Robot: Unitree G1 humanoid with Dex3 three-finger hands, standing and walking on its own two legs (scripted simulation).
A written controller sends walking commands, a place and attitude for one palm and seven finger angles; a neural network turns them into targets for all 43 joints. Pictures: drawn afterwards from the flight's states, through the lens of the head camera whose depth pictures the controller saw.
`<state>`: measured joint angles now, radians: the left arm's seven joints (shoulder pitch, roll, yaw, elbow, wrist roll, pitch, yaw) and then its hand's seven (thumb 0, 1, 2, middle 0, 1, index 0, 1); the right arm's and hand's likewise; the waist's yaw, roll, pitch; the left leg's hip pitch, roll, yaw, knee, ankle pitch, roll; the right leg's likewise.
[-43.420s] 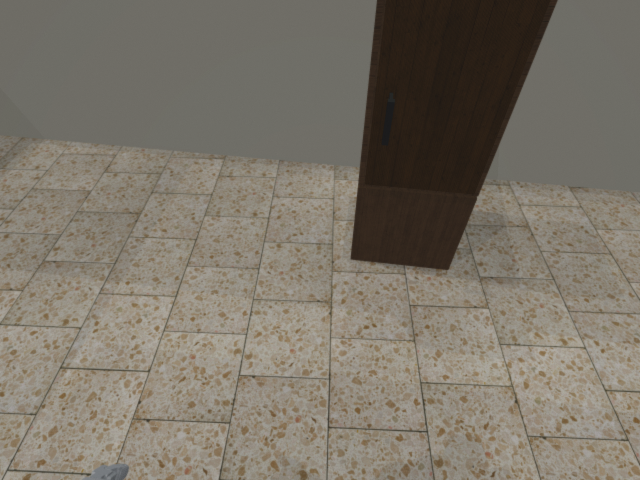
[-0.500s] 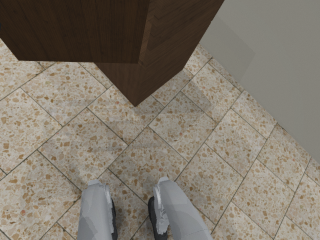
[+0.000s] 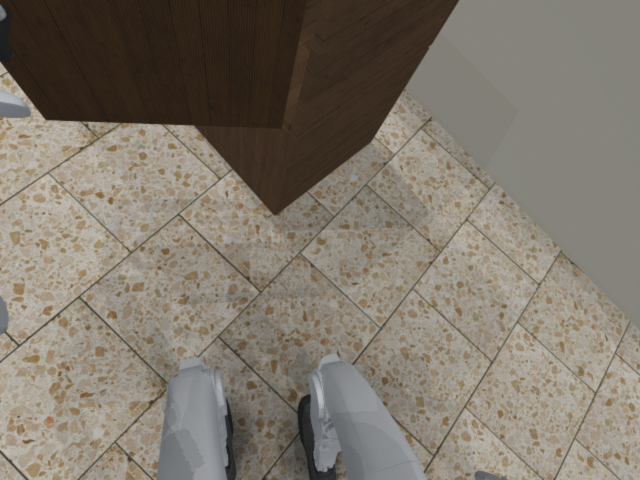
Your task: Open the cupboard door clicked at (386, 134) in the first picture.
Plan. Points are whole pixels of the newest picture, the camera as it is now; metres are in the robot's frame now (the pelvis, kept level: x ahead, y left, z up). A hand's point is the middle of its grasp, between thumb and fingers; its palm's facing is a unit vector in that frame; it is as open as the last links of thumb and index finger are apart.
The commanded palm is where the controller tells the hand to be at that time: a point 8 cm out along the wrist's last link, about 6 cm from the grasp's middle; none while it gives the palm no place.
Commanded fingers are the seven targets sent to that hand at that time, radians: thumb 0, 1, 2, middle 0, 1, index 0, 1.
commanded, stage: slide the fingers in behind the handle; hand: left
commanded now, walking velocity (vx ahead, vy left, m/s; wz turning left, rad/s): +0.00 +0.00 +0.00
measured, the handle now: out of the picture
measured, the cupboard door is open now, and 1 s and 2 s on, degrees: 53 53 70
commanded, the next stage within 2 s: close the thumb around the handle in 0.56 s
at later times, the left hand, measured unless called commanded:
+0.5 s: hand out of the picture +0.55 +0.29 +0.07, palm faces +0.03 -1.00 -0.02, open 14.0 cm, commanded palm +0.55 +0.30 +0.07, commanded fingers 0.00 -0.50 0.30 -0.30 -1.20 -0.30 -1.20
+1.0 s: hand out of the picture +0.55 +0.28 +0.07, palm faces +0.04 -1.00 -0.03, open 10.7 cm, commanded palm +0.55 +0.29 +0.07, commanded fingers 0.00 0.51 0.73 -0.37 -1.31 -0.37 -1.31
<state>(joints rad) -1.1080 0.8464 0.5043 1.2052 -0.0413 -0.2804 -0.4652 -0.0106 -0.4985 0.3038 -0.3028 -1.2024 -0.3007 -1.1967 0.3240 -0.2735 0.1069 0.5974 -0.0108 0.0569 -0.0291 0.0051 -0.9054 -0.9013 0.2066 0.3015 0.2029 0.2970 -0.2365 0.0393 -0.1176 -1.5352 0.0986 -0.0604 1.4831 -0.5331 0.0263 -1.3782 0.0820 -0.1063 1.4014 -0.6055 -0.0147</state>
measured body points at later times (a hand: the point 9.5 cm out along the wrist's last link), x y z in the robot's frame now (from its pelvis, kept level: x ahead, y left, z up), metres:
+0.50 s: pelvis +0.00 +0.01 +0.00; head +0.20 +0.06 +0.40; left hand +0.54 +0.34 +0.08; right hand +0.00 -0.26 -0.09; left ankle +0.06 +0.11 -0.57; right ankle +0.02 -0.12 -0.57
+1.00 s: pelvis +0.00 +0.00 +0.01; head +0.20 +0.06 +0.41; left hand +0.54 +0.33 +0.08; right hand +0.01 -0.26 -0.09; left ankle +0.06 +0.11 -0.57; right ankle +0.02 -0.12 -0.57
